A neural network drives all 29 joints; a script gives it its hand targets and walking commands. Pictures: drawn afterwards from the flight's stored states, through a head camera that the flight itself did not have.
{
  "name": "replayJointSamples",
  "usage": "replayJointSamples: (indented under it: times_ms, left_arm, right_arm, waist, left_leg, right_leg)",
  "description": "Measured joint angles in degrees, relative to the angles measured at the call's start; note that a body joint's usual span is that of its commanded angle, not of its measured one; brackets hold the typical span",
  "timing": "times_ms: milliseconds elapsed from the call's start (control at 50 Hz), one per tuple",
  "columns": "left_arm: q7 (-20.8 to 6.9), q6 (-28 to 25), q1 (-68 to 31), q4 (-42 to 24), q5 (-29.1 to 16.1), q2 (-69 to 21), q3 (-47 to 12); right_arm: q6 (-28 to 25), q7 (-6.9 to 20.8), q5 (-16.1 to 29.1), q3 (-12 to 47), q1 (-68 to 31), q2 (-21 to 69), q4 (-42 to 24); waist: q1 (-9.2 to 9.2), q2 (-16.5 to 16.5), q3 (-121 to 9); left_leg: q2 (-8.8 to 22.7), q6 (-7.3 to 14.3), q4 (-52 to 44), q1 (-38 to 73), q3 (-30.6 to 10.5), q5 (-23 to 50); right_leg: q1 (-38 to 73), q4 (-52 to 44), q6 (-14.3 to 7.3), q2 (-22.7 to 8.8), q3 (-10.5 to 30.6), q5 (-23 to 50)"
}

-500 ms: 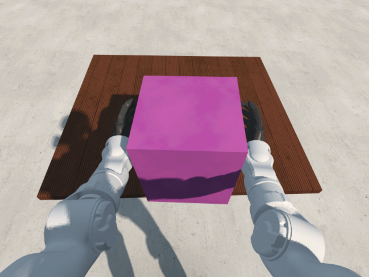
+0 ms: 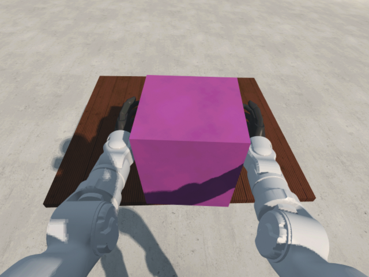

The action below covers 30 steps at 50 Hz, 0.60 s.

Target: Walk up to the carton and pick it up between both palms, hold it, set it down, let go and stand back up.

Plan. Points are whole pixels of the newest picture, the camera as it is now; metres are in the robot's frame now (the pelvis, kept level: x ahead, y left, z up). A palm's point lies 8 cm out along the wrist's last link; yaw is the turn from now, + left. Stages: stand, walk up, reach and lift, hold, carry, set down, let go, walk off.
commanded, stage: reach and lift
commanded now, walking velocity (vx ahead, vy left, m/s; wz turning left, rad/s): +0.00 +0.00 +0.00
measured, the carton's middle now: (189, 143) +0.42 +0.00 +0.08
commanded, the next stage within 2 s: hold in 1.44 s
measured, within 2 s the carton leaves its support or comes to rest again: neither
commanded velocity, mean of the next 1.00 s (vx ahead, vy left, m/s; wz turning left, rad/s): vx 0.00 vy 0.00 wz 0.00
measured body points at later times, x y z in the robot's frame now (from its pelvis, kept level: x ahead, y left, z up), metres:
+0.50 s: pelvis -0.01 +0.00 +0.00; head -0.06 +0.03 +0.45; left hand +0.40 +0.16 +0.17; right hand +0.40 -0.15 +0.17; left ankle +0.03 +0.13 -0.74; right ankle +0.02 -0.15 -0.74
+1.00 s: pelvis -0.01 +0.00 +0.00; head -0.07 +0.03 +0.45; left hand +0.39 +0.16 +0.19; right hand +0.40 -0.14 +0.20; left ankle +0.03 +0.13 -0.74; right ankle +0.02 -0.15 -0.74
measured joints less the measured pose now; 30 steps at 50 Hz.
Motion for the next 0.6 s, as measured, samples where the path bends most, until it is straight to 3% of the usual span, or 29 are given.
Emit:
replayJointSamples:
  times_ms: [240,600]
  left_arm:
    - [-0.3,10.0,0.5,-7.0,2.9,-0.5,0.0]
    - [-1.2,22.1,4.3,-20.6,7.0,-2.1,0.4]
  right_arm:
    - [6.1,-0.3,2.5,1.2,-0.2,-0.1,-2.0]
    - [10.0,0.1,5.2,3.1,-0.5,-0.2,-3.0]
  waist:
    - [0.00,-1.6,2.8]
    - [0.01,-4.0,6.4]
  left_leg:
    - [0.0,0.0,-1.3,8.1,0.0,0.1]
    - [0.0,0.0,-1.7,13.9,0.0,0.2]
  right_leg:
    - [8.0,-1.1,0.0,-0.1,0.0,0.0]
    - [13.8,-1.5,0.0,-0.2,0.0,0.0]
